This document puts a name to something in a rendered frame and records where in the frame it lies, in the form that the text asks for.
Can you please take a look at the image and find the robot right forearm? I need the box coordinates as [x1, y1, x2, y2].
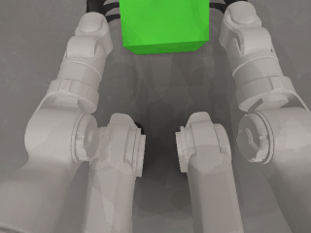
[219, 1, 311, 114]

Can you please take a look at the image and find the robot left forearm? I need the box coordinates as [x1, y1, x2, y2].
[24, 12, 113, 148]

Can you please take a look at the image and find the robot left upper arm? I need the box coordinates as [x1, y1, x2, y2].
[0, 108, 99, 233]

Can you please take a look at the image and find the robot left hand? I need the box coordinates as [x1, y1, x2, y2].
[86, 0, 121, 23]

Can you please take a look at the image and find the robot right thigh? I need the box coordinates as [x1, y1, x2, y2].
[175, 119, 244, 233]

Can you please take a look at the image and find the robot right upper arm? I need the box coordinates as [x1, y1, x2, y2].
[236, 107, 311, 233]

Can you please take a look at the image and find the robot right hand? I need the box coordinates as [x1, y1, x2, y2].
[209, 0, 248, 14]

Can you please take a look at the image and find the carton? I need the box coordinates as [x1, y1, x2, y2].
[119, 0, 209, 55]

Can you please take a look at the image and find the robot right shin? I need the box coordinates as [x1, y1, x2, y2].
[185, 112, 231, 161]

